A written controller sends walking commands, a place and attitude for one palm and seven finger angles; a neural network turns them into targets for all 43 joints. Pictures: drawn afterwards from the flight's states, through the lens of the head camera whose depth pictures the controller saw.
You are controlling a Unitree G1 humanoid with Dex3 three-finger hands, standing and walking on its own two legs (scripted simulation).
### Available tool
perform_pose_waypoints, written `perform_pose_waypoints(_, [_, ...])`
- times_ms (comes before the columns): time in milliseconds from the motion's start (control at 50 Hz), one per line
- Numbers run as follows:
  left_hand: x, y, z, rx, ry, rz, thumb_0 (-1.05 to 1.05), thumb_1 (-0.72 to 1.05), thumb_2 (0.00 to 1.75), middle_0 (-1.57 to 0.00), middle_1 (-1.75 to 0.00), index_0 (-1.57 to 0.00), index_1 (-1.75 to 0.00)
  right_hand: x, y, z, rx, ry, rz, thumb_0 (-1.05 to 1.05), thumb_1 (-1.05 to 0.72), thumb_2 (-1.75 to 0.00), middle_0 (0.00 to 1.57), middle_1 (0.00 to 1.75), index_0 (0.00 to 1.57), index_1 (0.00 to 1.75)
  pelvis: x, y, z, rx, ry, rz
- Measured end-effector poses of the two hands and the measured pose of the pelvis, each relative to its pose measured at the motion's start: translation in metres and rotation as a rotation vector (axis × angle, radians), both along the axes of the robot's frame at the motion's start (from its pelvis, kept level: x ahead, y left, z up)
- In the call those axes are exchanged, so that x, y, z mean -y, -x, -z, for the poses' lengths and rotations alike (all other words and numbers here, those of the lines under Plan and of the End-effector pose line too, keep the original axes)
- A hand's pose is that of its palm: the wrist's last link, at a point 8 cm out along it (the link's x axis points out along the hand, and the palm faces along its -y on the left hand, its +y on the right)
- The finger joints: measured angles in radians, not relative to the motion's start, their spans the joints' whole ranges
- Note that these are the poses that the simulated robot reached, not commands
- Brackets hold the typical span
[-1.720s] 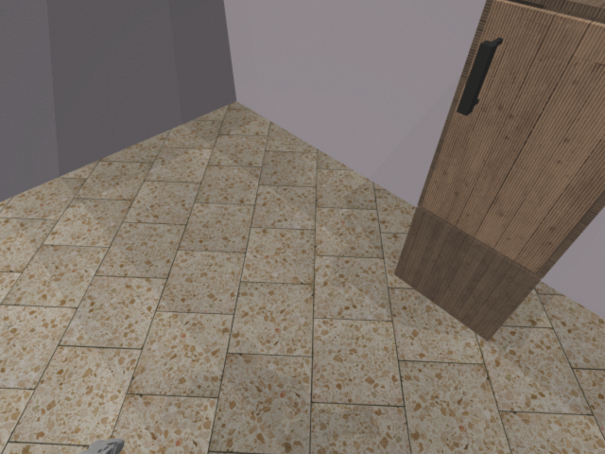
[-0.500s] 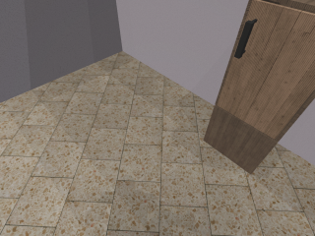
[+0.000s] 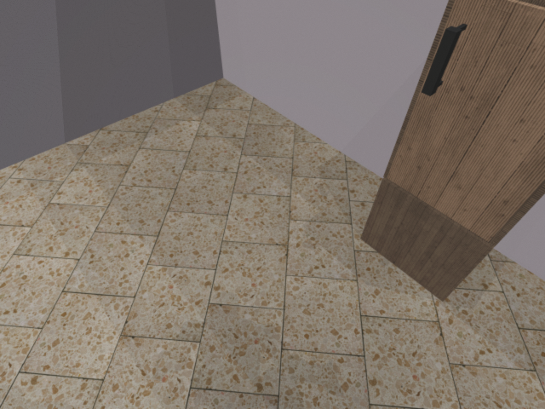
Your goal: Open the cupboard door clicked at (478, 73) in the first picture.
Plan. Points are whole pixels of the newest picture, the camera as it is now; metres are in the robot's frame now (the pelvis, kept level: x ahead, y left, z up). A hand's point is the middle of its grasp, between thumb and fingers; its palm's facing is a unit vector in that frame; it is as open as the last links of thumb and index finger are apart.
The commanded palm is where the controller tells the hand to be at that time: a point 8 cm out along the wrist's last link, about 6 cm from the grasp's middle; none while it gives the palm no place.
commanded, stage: walk to a spot facing it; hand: left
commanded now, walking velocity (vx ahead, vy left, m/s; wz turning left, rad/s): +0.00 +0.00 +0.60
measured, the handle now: (445, 60) +0.86 -0.38 +0.10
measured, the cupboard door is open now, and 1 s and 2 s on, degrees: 0 0 0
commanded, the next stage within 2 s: turn to face it in 0.56 s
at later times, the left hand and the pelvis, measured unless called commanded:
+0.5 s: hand out of the picture +0.02 +0.28 -0.17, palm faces +0.24 -0.95 -0.21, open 7.4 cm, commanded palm none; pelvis +0.01 +0.06 +0.00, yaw +15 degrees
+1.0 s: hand out of the picture +0.14 +0.21 -0.16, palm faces +0.31 -0.92 -0.24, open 7.2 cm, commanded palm none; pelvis +0.14 +0.01 +0.00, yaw +15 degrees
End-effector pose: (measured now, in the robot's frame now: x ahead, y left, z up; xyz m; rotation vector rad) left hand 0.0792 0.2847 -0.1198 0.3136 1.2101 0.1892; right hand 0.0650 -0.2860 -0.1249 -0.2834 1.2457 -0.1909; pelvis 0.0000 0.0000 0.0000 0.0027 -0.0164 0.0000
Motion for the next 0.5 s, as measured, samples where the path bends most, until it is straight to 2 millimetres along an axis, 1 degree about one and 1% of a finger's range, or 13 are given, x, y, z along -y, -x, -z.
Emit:
perform_pose_waypoints(60, [0.004, 0.01, 0.008, 0.004, 0.025, -0.029, 0.01, 0.9, 0.9, -0.2, -0.3, -0.2, -0.3, -0.012, 0.001, 0.007, -0.027, -0.017, -0.018, 0.0, -0.91, -0.9, 0.2, 0.3, 0.2, 0.3, -0.003, 0.003, 0.005, -0.004, 0.011, -0.034])
perform_pose_waypoints(140, [0.004, 0.031, 0.022, 0.004, 0.066, -0.084, 0.01, 0.9, 0.9, -0.2, -0.3, -0.2, -0.3, -0.035, 0.002, 0.011, -0.062, -0.026, -0.049, 0.0, -0.91, -0.9, 0.2, 0.3, 0.2, 0.3, -0.015, 0.008, 0.01, 0.006, 0.019, -0.093])
perform_pose_waypoints(180, [-0.001, 0.044, 0.032, -0.006, 0.09, -0.113, 0.01, 0.9, 0.9, -0.2, -0.3, -0.21, -0.3, -0.049, 0.0, 0.011, -0.064, -0.029, -0.066, 0.0, -0.91, -0.9, 0.2, 0.3, 0.2, 0.3, -0.023, 0.009, 0.013, 0.008, 0.02, -0.125])
perform_pose_waypoints(220, [-0.008, 0.055, 0.045, -0.015, 0.112, -0.148, 0.01, 0.9, 0.9, -0.2, -0.3, -0.21, -0.3, -0.062, -0.002, 0.015, -0.054, -0.026, -0.092, 0.0, -0.91, -0.9, 0.21, 0.3, 0.2, 0.3, -0.033, 0.01, 0.021, 0.005, 0.019, -0.154])
perform_pose_waypoints(260, [-0.015, 0.066, 0.05, -0.039, 0.124, -0.18, 0.01, 0.9, 0.9, -0.2, -0.3, -0.21, -0.3, -0.075, 0.0, 0.015, -0.051, -0.029, -0.109, 0.0, -0.91, -0.9, 0.21, 0.3, 0.2, 0.3, -0.04, 0.013, 0.022, 0.002, 0.014, -0.161])
perform_pose_waypoints(300, [-0.019, 0.075, 0.047, -0.066, 0.134, -0.199, 0.01, 0.9, 0.9, -0.2, -0.3, -0.2, -0.3, -0.086, 0.003, 0.011, -0.055, -0.035, -0.114, 0.0, -0.91, -0.9, 0.21, 0.3, 0.2, 0.3, -0.046, 0.012, 0.018, -0.006, 0.02, -0.167])
perform_pose_waypoints(360, [-0.026, 0.081, 0.038, -0.069, 0.146, -0.227, 0.01, 0.91, 0.9, -0.2, -0.3, -0.2, -0.3, -0.099, 0.007, 0.003, -0.072, -0.041, -0.125, 0.0, -0.91, -0.9, 0.21, 0.3, 0.2, 0.3, -0.052, 0.008, 0.008, -0.022, 0.034, -0.195])
perform_pose_waypoints(440, [-0.034, 0.081, 0.026, -0.042, 0.147, -0.263, 0.01, 0.91, 0.9, -0.2, -0.3, -0.2, -0.3, -0.109, 0.006, -0.004, -0.091, -0.048, -0.141, 0.0, -0.91, -0.9, 0.21, 0.3, 0.2, 0.3, -0.058, -0.002, -0.002, -0.039, 0.044, -0.232])
perform_pose_waypoints(500, [-0.038, 0.076, 0.021, -0.027, 0.14, -0.285, 0.01, 0.91, 0.9, -0.19, -0.3, -0.2, -0.3, -0.112, 0.001, -0.006, -0.1, -0.052, -0.147, 0.0, -0.91, -0.9, 0.21, 0.3, 0.2, 0.3, -0.06, -0.012, -0.005, -0.046, 0.044, -0.259])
